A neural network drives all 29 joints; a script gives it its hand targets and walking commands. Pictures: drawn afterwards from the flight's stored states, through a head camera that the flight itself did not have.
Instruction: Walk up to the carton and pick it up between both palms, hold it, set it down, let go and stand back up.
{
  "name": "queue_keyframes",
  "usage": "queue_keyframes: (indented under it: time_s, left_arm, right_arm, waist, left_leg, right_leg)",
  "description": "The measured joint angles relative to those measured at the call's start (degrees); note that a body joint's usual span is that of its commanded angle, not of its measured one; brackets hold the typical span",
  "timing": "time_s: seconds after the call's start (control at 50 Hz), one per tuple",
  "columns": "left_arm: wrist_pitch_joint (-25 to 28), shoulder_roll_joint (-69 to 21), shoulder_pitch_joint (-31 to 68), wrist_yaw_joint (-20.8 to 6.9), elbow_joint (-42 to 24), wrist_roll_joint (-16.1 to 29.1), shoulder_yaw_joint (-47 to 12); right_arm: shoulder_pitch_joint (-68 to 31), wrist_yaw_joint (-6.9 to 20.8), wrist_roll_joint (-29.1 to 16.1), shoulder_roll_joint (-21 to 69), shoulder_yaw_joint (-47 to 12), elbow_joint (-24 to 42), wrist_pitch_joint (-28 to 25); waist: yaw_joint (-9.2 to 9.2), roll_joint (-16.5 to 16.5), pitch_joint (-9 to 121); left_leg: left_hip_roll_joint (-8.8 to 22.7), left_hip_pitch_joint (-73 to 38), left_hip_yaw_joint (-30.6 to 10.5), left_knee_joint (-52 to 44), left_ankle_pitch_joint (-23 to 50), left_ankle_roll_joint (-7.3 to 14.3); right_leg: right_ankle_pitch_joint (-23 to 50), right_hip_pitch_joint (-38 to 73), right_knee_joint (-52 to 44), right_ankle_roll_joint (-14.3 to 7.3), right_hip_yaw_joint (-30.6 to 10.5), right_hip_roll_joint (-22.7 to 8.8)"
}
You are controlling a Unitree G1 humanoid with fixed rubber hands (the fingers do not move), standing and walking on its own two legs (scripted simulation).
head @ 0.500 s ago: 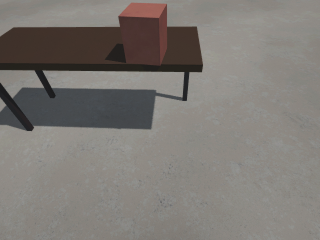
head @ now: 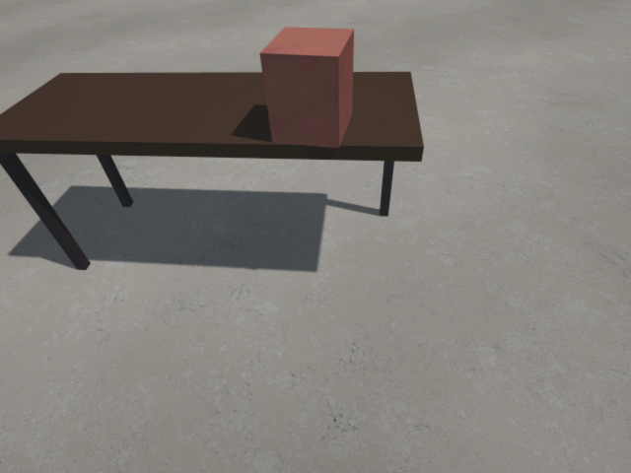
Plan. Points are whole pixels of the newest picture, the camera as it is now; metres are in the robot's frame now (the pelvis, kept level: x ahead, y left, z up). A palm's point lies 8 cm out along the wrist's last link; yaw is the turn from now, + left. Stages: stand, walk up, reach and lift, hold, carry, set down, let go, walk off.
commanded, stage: walk up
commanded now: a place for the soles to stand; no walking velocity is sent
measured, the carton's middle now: (311, 87) +1.12 +0.06 +0.02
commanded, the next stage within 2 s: none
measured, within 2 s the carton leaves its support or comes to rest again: neither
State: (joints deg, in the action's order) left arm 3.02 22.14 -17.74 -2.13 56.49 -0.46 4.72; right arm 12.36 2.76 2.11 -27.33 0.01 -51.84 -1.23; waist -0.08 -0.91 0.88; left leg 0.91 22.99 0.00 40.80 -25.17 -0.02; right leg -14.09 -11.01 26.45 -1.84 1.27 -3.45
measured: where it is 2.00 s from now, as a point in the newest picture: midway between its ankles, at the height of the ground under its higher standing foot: (324, 397)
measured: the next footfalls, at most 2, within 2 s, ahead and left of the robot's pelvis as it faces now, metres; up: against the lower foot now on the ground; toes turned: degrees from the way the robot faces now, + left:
left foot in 0.14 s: +0.15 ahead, +0.17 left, +0.00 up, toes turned +1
right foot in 0.64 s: +0.33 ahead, -0.09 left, +0.00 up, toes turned -3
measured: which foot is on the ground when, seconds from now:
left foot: up 0.00-0.12, down 0.14-0.66, up 0.68-1.00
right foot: down 0.00-0.14, up 0.16-0.62, down 0.64-1.00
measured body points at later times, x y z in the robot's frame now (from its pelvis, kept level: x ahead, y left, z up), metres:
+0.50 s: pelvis +0.13 +0.05 +0.00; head +0.12 +0.07 +0.45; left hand +0.19 +0.39 -0.11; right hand +0.19 -0.27 -0.09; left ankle +0.11 +0.16 -0.74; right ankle +0.17 -0.10 -0.69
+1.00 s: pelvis +0.29 -0.02 +0.01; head +0.29 -0.07 +0.45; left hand +0.32 +0.33 -0.06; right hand +0.34 -0.34 -0.14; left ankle +0.36 +0.15 -0.66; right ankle +0.29 -0.09 -0.74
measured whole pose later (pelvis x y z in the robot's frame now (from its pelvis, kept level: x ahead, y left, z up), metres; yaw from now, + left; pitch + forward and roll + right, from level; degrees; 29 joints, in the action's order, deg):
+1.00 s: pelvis +0.29 -0.02 +0.01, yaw -2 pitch -2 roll +3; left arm 4.6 24.7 -24.1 -1.8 49.9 -0.5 4.7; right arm 17.1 3.3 1.3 -26.6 0.3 -51.8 -0.9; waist -0.2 -3.7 -1.3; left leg 2.7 31.4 0.9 56.9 -11.5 1.3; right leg -13.1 -9.4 24.2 -3.5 1.2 0.4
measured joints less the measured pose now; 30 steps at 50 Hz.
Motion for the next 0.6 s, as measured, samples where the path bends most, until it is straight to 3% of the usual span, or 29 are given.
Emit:
queue_keyframes:
  time_s: [0.06, 0.12, 0.16, 0.22, 0.28, 0.38, 0.48, 0.6]
  left_arm:
    - [0.0, 0.9, -2.7, -0.2, -0.2, 0.0, 0.4]
    - [0.0, 1.7, -2.8, -0.4, -0.8, 0.0, 0.5]
    - [-0.2, 2.0, -1.5, -0.5, -1.5, 0.0, 0.5]
    - [-0.8, 2.1, 0.9, -0.5, -2.4, 0.0, 0.2]
    - [-0.8, 2.1, 2.4, -0.7, -3.9, 0.0, 0.2]
    - [-0.8, 2.6, 2.1, -1.0, -4.6, 0.0, 0.2]
    - [-0.9, 2.6, 0.7, -1.3, -4.6, 0.0, 0.2]
    - [-0.8, 2.6, 1.6, -1.4, -4.7, 0.0, 0.2]
  right_arm:
    - [0.0, 0.9, 0.0, -0.6, 0.0, 0.0, -0.2]
    - [0.2, 1.2, 0.0, -0.2, 0.0, 0.0, -0.7]
    - [1.2, 1.1, 0.0, 0.2, 0.3, 0.0, -1.7]
    - [4.1, 0.8, 0.0, 2.3, 0.2, -0.1, -1.9]
    - [5.2, 0.6, 0.0, 3.3, 0.3, 0.0, -1.9]
    - [5.3, 0.3, -0.1, 2.6, 0.3, 0.0, -2.9]
    - [5.3, 0.2, -0.2, 2.3, 0.3, 0.0, -2.9]
    - [5.2, 0.2, -0.2, 1.3, 0.3, 0.0, -2.9]
  waist:
    - [-0.09, -0.6, 0.0]
    - [-0.03, -0.6, -0.1]
    - [0.03, 0.1, -1.4]
    - [0.07, 0.8, -1.4]
    - [-0.01, 0.9, -1.3]
    - [-0.07, 1.1, -1.7]
    - [-0.09, 1.7, -1.7]
    - [-0.13, 1.7, -1.8]
  left_leg:
    - [0.9, 0.6, 0.0, -1.8, 0.5, 0.0]
    - [1.3, -1.2, -0.1, -6.3, 7.3, 0.0]
    - [0.5, -3.3, 0.5, -7.1, 14.4, 0.0]
    - [0.2, -6.3, 0.9, -6.7, 11.4, 0.8]
    - [0.2, -10.4, 0.9, -11.9, 9.9, 0.9]
    - [0.0, -15.0, 1.0, -18.1, 14.8, 1.1]
    - [-0.5, -18.4, 1.0, -19.3, 11.6, 1.4]
    - [-0.5, -20.3, 1.1, -19.0, 7.8, 1.4]
  right_leg:
    - [-2.6, 2.2, 0.0, 0.0, 0.1, -0.6]
    - [-4.9, 2.5, 2.0, 0.0, -0.1, -1.1]
    - [-9.2, 1.3, 9.8, 0.0, -1.4, -1.6]
    - [-10.8, -4.3, 27.3, 0.0, -5.3, 2.7]
    - [-8.5, -8.9, 32.2, 0.0, -4.7, 3.5]
    - [-2.5, -12.2, 31.4, 0.0, -5.8, 3.3]
    - [-2.0, -12.2, 24.4, 0.2, -5.6, 2.7]
    - [-2.0, -12.2, 10.9, 0.2, -1.3, 1.2]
